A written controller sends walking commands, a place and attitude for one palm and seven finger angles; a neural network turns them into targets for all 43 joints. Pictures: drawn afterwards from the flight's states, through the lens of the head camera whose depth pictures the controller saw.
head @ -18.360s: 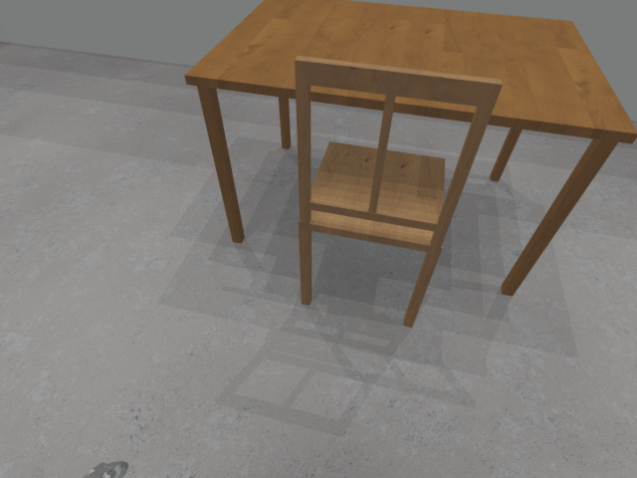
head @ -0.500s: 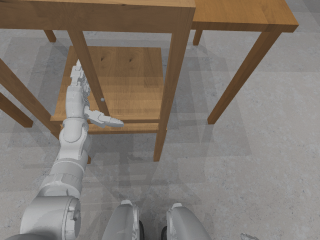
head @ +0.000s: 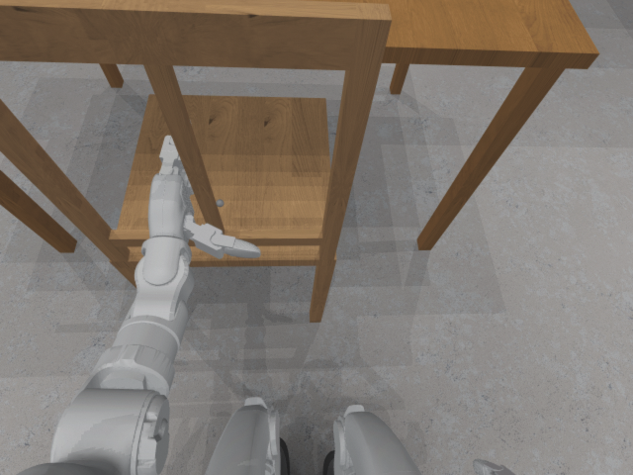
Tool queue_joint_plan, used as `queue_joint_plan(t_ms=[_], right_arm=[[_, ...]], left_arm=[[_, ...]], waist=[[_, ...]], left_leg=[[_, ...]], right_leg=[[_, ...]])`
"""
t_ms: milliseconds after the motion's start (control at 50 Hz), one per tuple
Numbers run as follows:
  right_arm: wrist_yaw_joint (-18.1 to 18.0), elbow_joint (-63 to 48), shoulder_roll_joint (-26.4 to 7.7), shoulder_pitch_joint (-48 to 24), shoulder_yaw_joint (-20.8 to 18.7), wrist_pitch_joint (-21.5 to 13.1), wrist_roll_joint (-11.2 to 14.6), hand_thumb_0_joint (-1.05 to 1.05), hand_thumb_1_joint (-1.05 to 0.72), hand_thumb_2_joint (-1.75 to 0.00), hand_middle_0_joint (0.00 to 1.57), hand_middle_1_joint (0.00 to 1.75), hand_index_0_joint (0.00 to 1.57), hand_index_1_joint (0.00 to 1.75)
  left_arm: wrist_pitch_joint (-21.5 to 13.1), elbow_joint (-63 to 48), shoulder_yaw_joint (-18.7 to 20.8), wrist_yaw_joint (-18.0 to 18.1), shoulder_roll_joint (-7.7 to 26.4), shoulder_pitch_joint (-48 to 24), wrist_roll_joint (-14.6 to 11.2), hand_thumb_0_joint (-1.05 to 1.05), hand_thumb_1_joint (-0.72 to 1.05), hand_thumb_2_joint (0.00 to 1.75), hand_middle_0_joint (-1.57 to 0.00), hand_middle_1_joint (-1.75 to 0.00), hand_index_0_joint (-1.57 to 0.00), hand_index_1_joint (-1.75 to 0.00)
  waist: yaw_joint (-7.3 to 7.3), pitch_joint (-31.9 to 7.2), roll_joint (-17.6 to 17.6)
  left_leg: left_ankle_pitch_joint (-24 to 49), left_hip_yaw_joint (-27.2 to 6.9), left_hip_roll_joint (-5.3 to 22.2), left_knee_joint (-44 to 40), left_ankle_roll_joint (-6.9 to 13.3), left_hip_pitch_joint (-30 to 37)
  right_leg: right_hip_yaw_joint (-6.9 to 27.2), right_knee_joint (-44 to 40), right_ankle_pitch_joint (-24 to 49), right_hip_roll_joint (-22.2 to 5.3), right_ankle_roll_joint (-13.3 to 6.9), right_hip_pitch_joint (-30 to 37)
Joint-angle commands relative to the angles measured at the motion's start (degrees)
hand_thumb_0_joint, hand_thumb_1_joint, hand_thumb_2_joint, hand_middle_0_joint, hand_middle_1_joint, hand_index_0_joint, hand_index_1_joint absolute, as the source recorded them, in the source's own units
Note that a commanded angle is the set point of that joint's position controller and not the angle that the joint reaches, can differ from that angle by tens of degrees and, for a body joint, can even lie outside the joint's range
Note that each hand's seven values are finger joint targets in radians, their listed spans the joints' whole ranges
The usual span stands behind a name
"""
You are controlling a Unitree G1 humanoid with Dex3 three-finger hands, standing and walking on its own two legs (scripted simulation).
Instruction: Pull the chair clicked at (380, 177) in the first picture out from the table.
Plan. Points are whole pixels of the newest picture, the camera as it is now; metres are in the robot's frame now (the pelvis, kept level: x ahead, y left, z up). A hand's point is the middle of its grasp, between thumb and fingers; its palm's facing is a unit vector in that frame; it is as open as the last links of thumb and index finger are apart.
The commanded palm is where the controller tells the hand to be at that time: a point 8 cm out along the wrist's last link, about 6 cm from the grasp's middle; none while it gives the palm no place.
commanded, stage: hook a spindle and tug to test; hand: left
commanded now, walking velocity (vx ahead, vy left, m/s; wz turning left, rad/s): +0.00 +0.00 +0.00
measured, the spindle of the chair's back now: (196, 172) +0.49 +0.14 +0.04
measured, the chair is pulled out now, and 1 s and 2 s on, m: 0.00 0.00 0.07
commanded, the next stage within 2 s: step backward, pulling the chair out in 1.38 s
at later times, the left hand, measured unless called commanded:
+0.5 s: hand (216, 197) +0.46 +0.12 +0.03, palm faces +0.04 -1.00 -0.03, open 10.7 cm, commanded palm +0.43 +0.15 +0.03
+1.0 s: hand (215, 199) +0.45 +0.12 +0.03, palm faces +0.01 -1.00 -0.02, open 5.2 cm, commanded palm +0.41 +0.15 +0.03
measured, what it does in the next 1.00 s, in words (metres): stands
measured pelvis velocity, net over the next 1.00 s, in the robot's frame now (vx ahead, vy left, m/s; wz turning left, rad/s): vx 0.02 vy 0.00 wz -0.01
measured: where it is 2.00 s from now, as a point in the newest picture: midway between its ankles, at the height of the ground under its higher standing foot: outside the picture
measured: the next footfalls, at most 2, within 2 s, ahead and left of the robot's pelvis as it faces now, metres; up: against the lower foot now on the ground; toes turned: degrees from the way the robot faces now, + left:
none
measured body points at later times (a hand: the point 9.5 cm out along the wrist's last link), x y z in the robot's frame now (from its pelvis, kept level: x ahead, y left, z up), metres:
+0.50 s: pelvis +0.01 -0.01 +0.00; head +0.14 +0.01 +0.43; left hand +0.45 +0.17 +0.03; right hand +0.07 -0.27 -0.12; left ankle +0.04 +0.07 -0.62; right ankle +0.00 -0.09 -0.62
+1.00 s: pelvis +0.02 +0.00 +0.01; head +0.15 +0.01 +0.44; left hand +0.45 +0.17 +0.03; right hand +0.09 -0.25 -0.11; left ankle +0.04 +0.07 -0.62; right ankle +0.00 -0.09 -0.62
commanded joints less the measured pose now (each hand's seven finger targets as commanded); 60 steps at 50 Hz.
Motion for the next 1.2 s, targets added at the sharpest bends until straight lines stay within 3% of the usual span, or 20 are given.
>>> queue_joint_plan(t_ms=[0,60,160,200,300,320,360,400,440,500,560,660,740,760,800,880,900,960,1040,1180], right_arm=[[-0.9,-4.4,-9.3,6.3,-3.1,-1.4,-0.3,0.0,-0.9,-0.9,0.2,0.3,0.2,0.3],[-0.8,-4.3,-8.9,6.4,-3.2,-1.8,-0.6,0.0,-0.9,-0.9,0.2,0.3,0.2,0.3],[-0.3,-3.7,-9.0,6.6,-3.4,-1.5,-0.4,0.0,-0.9,-0.9,0.2,0.3,0.2,0.3],[-0.4,-4.1,-9.1,6.6,-3.2,-1.1,-0.2,0.0,-0.9,-0.9,0.2,0.3,0.2,0.3],[-0.5,-4.3,-9.0,6.8,-3.4,-1.4,0.0,0.0,-0.9,-0.9,0.2,0.3,0.2,0.3],[-0.4,-4.2,-9.0,6.8,-3.4,-1.4,0.0,0.0,-0.9,-0.9,0.2,0.3,0.2,0.3],[-0.4,-3.8,-9.0,6.9,-3.5,-1.3,-0.1,0.0,-0.9,-0.9,0.2,0.3,0.2,0.3],[-0.4,-3.6,-9.0,7.0,-3.5,-1.4,-0.2,0.0,-0.9,-0.9,0.2,0.3,0.2,0.3],[-0.3,-3.6,-8.9,7.0,-3.5,-1.5,-0.3,0.0,-0.9,-0.9,0.2,0.3,0.2,0.3],[-0.2,-3.6,-8.9,7.1,-3.4,-1.2,-0.3,0.0,-0.9,-0.9,0.2,0.3,0.2,0.3],[-0.2,-3.5,-9.0,7.3,-3.7,-1.2,-0.3,0.0,-0.9,-0.9,0.2,0.3,0.2,0.3],[-0.1,-3.9,-9.0,6.8,-3.8,-0.8,-0.1,0.0,-0.9,-0.9,0.2,0.3,0.2,0.3],[0.0,-4.4,-8.8,6.5,-3.7,-0.6,-0.1,0.0,-0.9,-0.9,0.2,0.3,0.2,0.3],[0.1,-4.5,-9.0,6.4,-3.8,-0.6,0.0,0.0,-0.9,-0.9,0.2,0.3,0.2,0.3],[0.2,-5.1,-8.7,6.0,-3.6,-0.5,0.0,0.0,-0.9,-0.9,0.2,0.3,0.2,0.3],[0.4,-5.9,-8.7,5.7,-3.7,-0.4,0.1,0.0,-0.9,-0.9,0.2,0.3,0.2,0.3],[0.4,-6.2,-8.5,5.5,-3.7,-0.4,0.1,0.0,-0.9,-0.9,0.2,0.3,0.2,0.3],[0.7,-7.0,-8.5,5.3,-3.9,-0.4,0.3,0.0,-0.9,-0.9,0.2,0.3,0.2,0.3],[1.0,-7.5,-8.2,5.0,-4.0,-0.4,0.4,0.0,-0.9,-0.9,0.2,0.3,0.2,0.3],[0.8,-8.0,-7.7,4.7,-4.1,-0.6,0.3,0.0,-0.9,-0.9,0.2,0.3,0.2,0.3]], left_arm=[[-3.9,-11.2,3.3,1.0,8.2,-22.5,-0.7,0.0,-0.5,0.3,-0.18,-0.46,-0.18,-0.46],[-6.2,-14.2,2.8,0.8,8.8,-22.7,0.2,0.0,-0.5,0.3,-0.24,-0.63,-0.24,-0.63],[-5.5,-12.6,1.1,-0.3,6.9,-19.2,0.2,0.0,-0.5,0.3,-0.32,-0.9,-0.32,-0.9],[-4.1,-10.7,1.5,-0.5,7.3,-17.9,0.0,0.0,-0.39,0.35,-0.36,-1.01,-0.36,-1.01],[-4.0,-12.4,-0.2,-1.0,5.3,-18.6,-0.8,0.0,-0.11,0.47,-0.45,-1.29,-0.45,-1.29],[-4.1,-12.6,-1.3,-1.1,4.2,-19.7,-0.8,0.0,-0.05,0.49,-0.46,-1.34,-0.46,-1.34],[-4.0,-11.3,-0.6,-1.0,4.9,-18.9,-0.6,0.0,0.06,0.54,-0.5,-1.45,-0.5,-1.45],[-4.2,-11.0,-1.0,-1.1,4.7,-19.7,-0.4,0.0,0.17,0.59,-0.5,-1.45,-0.5,-1.45],[-4.8,-11.8,-0.8,-1.1,5.0,-19.8,-0.1,0.0,0.28,0.64,-0.5,-1.45,-0.5,-1.45],[-4.7,-10.1,-0.4,-1.3,5.5,-19.7,0.1,0.0,0.45,0.71,-0.5,-1.45,-0.5,-1.45],[-4.7,-11.3,-1.7,-1.6,4.2,-20.9,0.1,0.0,0.62,0.78,-0.5,-1.45,-0.5,-1.45],[-3.7,-13.8,-1.9,-1.6,3.6,-17.9,-0.9,0.0,0.9,0.9,-0.5,-1.45,-0.5,-1.45],[-3.3,-14.6,-3.3,-1.4,2.2,-16.7,-0.8,0.0,0.9,0.9,-0.5,-1.45,-0.5,-1.45],[-3.3,-14.8,-1.7,-1.3,3.8,-14.1,-0.8,0.0,0.9,0.9,-0.5,-1.45,-0.5,-1.45],[-3.2,-15.7,-3.2,-1.5,2.3,-13.1,-1.1,0.0,0.9,0.9,-0.5,-1.45,-0.5,-1.45],[-3.3,-18.1,-1.8,-1.6,3.6,-8.0,-1.5,0.0,0.9,0.9,-0.5,-1.45,-0.5,-1.45],[-3.3,-19.4,-3.2,-1.8,2.2,-7.7,-1.6,0.0,0.9,0.9,-0.5,-1.45,-0.5,-1.45],[-2.9,-22.6,-3.7,-1.7,1.5,-2.9,-2.0,0.0,0.9,0.9,-0.5,-1.45,-0.5,-1.45],[-2.4,-26.1,-5.9,-1.1,-0.6,0.1,-2.0,0.0,0.9,0.9,-0.5,-1.45,-0.5,-1.45],[-2.1,-30.8,-6.8,-0.2,-0.8,6.1,-1.4,0.0,0.9,0.9,-0.5,-1.45,-0.5,-1.45]], waist=[[-2.62,-24.2,-1.1],[-1.77,-28.3,2.8],[-2.13,-27.4,3.2],[-2.32,-25.2,0.5],[-2.24,-25.9,1.4],[-2.92,-26.0,1.6],[-2.79,-24.6,0.7],[-3.05,-24.4,0.1],[-2.46,-25.9,2.3],[-2.75,-24.6,0.6],[-2.85,-26.8,3.0],[-2.23,-28.0,2.6],[-2.35,-26.5,1.1],[-1.29,-26.9,1.7],[-1.6,-26.5,0.6],[-0.13,-27.4,1.0],[-0.48,-26.9,1.0],[0.79,-28.0,2.1],[0.6,-26.9,1.9],[1.27,-26.4,0.0]], left_leg=[[14.9,-7.4,0.9,-7.8,-2.7,23.0],[19.1,-7.2,1.0,-7.0,-3.1,25.7],[20.3,-7.3,1.2,-7.0,-3.3,27.0],[18.0,-6.6,1.0,-7.2,-2.9,23.4],[19.0,-7.1,1.0,-7.7,-3.0,25.7],[19.7,-7.4,1.1,-7.6,-2.9,26.5],[19.3,-7.2,1.1,-7.4,-2.9,25.4],[18.4,-7.0,1.0,-7.1,-2.7,24.5],[19.7,-7.1,0.9,-7.0,-2.9,26.0],[18.4,-6.8,0.7,-6.8,-2.7,24.0],[21.0,-7.5,1.0,-6.7,-2.9,27.4],[23.9,-7.8,1.3,-7.4,-3.2,29.7],[23.6,-7.8,1.2,-7.7,-2.9,28.9],[23.7,-7.7,1.3,-7.9,-3.1,29.3],[23.3,-7.4,1.1,-7.9,-3.0,28.4],[25.8,-7.2,1.2,-8.3,-3.3,29.4],[26.4,-7.2,1.3,-8.5,-3.3,29.9],[30.0,-7.6,1.7,-9.0,-3.7,32.5],[32.3,-8.1,2.1,-9.3,-4.0,34.0],[34.6,-7.7,2.0,-9.2,-3.9,33.5]], right_leg=[[5.7,-10.9,15.1,-0.9,1.9,6.5],[6.0,-9.4,18.8,-0.9,1.6,7.1],[5.6,-9.8,19.7,-0.7,1.6,6.4],[6.1,-10.6,19.2,-0.8,1.9,8.1],[5.7,-10.7,19.3,-0.8,1.7,7.4],[5.4,-10.4,19.6,-0.8,1.7,6.3],[5.6,-10.6,19.5,-0.8,1.8,6.5],[5.8,-10.8,19.0,-0.8,1.9,6.5],[5.7,-10.2,19.7,-0.9,1.7,6.2],[6.0,-10.5,19.2,-0.8,1.8,6.9],[5.3,-9.7,20.2,-0.9,1.6,5.2],[4.8,-10.0,22.3,-0.8,1.6,6.2],[4.7,-10.2,22.3,-0.7,1.6,6.7],[4.7,-10.2,22.0,-0.7,1.4,6.8],[4.8,-10.4,22.4,-0.7,1.6,7.8],[4.9,-10.2,24.5,-0.6,1.4,9.2],[4.7,-10.2,25.0,-0.7,1.4,9.2],[4.2,-9.9,26.4,-0.7,1.2,9.5],[3.8,-9.9,26.8,-0.6,1.3,8.4],[4.2,-9.8,30.1,-0.8,1.5,10.9]])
